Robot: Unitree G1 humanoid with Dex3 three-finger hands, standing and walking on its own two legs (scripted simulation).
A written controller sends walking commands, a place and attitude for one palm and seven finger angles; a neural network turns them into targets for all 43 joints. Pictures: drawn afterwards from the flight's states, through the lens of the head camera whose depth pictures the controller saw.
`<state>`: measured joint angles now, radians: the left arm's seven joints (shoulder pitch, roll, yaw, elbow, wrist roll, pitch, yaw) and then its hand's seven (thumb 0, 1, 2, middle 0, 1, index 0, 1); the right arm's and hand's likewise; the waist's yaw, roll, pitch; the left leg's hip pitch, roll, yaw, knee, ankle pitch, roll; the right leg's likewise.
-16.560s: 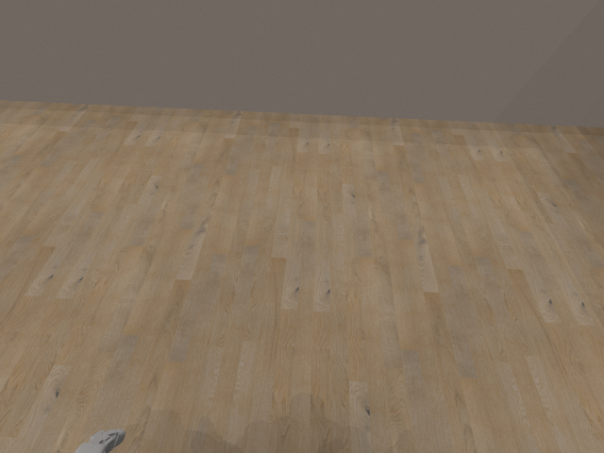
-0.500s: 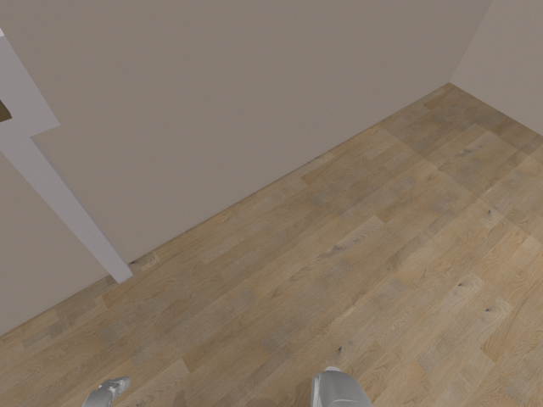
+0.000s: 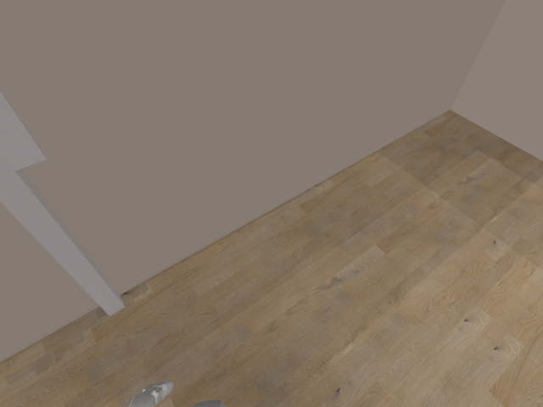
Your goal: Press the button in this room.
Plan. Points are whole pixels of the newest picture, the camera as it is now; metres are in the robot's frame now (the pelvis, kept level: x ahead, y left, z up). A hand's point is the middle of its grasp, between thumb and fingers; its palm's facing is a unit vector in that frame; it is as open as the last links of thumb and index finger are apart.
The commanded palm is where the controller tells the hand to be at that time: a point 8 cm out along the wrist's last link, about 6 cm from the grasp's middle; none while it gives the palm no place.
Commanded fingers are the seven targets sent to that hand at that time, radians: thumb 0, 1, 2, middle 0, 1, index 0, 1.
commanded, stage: turn to face it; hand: left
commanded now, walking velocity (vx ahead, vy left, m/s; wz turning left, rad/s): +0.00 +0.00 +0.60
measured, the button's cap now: out of the picture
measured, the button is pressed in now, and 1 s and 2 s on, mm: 0 0 0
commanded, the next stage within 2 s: take the last steps up to it in 0.92 s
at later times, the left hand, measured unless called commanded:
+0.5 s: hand out of the picture +0.03 +0.26 -0.16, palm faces +0.28 -0.93 -0.26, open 7.4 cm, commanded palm none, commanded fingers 0.00 0.90 0.90 -0.20 -0.30 -0.20 -0.30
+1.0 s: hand out of the picture -0.10 +0.16 -0.16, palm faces +0.52 -0.82 -0.25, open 7.4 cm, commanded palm none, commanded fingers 0.00 0.90 0.90 -0.20 -0.30 -0.20 -0.30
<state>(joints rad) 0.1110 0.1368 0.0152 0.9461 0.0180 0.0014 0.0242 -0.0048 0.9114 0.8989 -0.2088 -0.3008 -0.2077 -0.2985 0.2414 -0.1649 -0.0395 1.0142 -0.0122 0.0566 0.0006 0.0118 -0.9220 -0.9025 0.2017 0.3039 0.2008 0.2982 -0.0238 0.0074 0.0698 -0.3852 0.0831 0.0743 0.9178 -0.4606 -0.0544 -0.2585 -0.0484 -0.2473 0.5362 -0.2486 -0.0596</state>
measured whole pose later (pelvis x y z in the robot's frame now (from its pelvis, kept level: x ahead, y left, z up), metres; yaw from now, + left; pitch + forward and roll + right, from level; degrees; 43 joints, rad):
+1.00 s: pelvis -0.03 -0.03 +0.01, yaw +31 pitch +1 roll +1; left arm 0.25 0.19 0.03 0.95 0.03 0.01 0.02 0.00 0.90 0.90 -0.21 -0.30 -0.21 -0.30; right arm 0.15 -0.25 -0.07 0.97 -0.02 0.08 0.01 0.01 -0.91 -0.90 0.20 0.30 0.20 0.30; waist 0.02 0.00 0.09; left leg -0.35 0.04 0.01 0.85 -0.45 -0.06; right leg -0.22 -0.11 -0.18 0.53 -0.31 0.01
